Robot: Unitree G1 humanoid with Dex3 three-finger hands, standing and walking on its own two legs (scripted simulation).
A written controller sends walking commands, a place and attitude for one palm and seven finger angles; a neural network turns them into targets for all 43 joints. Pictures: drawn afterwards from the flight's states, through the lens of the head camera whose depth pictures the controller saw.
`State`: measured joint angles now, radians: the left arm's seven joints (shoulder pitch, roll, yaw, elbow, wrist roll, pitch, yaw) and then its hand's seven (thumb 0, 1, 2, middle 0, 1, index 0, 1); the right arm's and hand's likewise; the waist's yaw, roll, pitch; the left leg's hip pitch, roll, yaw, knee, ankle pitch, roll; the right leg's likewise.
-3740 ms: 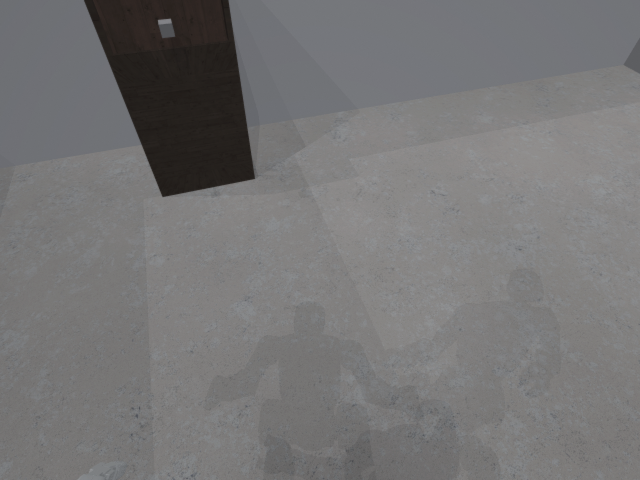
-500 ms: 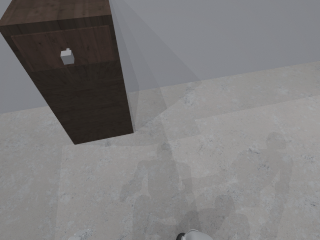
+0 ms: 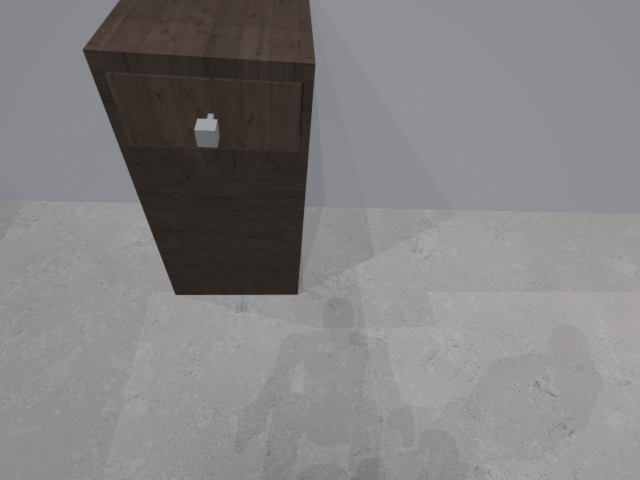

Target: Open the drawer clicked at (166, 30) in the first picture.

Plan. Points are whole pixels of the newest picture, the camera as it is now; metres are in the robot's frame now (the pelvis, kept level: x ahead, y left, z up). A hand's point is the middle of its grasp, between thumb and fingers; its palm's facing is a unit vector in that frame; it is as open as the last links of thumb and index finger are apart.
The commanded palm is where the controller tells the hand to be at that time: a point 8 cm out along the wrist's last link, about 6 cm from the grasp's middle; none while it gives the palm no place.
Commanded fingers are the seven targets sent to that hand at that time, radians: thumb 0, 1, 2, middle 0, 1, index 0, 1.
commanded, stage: take the last steps up to it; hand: left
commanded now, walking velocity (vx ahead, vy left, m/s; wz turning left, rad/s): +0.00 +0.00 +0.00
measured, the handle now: (208, 127) +0.76 +0.29 -0.02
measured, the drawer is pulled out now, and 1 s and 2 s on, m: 0.00 0.00 0.00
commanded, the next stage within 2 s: come to a stop and stand still in 0.90 s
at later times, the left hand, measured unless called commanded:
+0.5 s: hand out of the picture +0.03 +0.15 -0.16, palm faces +0.16 -0.97 -0.19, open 7.3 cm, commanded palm none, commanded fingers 0.00 0.90 0.90 -0.20 -0.30 -0.20 -0.30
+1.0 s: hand (161, 406) +0.23 +0.25 -0.16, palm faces +0.14 -0.97 -0.21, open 7.4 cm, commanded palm none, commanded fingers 0.00 0.90 0.90 -0.20 -0.30 -0.20 -0.30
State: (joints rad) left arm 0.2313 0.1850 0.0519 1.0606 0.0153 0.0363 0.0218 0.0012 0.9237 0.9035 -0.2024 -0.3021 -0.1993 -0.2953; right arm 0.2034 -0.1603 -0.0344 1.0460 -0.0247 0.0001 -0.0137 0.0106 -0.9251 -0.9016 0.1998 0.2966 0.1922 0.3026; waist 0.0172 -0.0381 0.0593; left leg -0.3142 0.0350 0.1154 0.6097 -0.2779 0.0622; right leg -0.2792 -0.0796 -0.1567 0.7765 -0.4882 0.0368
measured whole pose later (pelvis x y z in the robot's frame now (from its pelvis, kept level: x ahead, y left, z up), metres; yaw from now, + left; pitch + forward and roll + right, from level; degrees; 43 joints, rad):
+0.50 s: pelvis +0.07 -0.02 +0.01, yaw +5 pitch -1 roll +0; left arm 0.37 0.12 0.03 1.09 0.03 -0.05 0.01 0.00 0.91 0.90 -0.20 -0.30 -0.20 -0.30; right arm 0.29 -0.18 -0.07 1.11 -0.02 0.02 0.02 0.01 -0.91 -0.90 0.20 0.30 0.19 0.30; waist 0.01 0.03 0.01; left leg -0.44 0.04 0.06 0.97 -0.31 0.00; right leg -0.10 -0.06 -0.13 0.42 -0.29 0.01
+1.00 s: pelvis +0.21 +0.06 +0.01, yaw +5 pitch -1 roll +2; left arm 0.22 0.17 0.06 1.05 0.03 0.00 0.00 0.01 0.92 0.90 -0.20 -0.30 -0.19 -0.29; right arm 0.25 -0.15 -0.04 1.08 -0.02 -0.05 -0.02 0.00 -0.94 -0.90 0.20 0.30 0.20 0.30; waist 0.00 -0.02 0.05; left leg -0.17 0.01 0.19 0.43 -0.24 0.03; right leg -0.43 -0.10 -0.11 0.84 -0.36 0.02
